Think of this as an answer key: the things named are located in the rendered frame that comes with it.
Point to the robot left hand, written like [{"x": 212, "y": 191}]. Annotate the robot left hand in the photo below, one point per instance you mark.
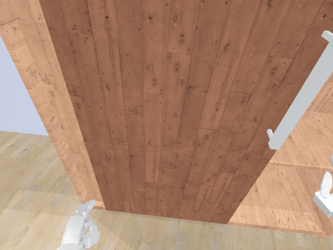
[{"x": 77, "y": 224}]

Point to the robot right hand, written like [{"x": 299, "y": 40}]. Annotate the robot right hand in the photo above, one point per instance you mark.
[{"x": 322, "y": 197}]

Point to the handle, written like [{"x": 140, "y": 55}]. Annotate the handle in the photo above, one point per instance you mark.
[{"x": 318, "y": 76}]

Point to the wardrobe door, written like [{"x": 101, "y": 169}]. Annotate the wardrobe door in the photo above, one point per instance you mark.
[
  {"x": 174, "y": 97},
  {"x": 33, "y": 26}
]

